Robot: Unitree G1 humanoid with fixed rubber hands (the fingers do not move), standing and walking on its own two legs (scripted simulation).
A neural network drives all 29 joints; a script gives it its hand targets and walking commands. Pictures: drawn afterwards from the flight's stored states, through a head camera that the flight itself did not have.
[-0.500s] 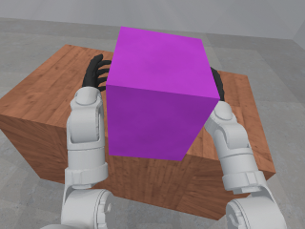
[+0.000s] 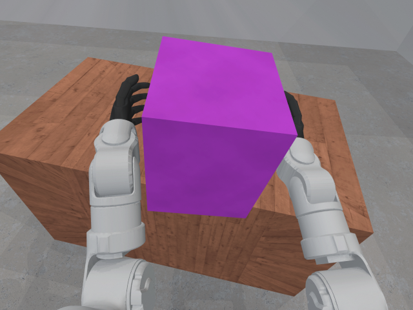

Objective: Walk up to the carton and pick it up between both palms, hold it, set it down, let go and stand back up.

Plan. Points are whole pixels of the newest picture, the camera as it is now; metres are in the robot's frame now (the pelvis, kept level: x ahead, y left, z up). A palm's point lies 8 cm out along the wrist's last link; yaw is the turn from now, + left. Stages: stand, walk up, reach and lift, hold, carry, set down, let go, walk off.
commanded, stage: hold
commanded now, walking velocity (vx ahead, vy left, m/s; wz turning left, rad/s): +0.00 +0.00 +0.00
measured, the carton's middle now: (207, 134) +0.39 +0.00 +0.15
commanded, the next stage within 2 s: none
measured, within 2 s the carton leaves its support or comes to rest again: neither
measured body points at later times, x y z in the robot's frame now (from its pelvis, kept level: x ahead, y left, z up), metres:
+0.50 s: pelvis +0.00 +0.00 +0.00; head -0.01 +0.04 +0.45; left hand +0.38 +0.15 +0.20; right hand +0.37 -0.15 +0.18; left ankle +0.01 +0.12 -0.75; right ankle +0.02 -0.10 -0.75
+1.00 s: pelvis +0.00 +0.00 +0.00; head -0.01 +0.04 +0.45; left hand +0.38 +0.15 +0.21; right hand +0.37 -0.15 +0.19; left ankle +0.01 +0.12 -0.75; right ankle +0.02 -0.10 -0.75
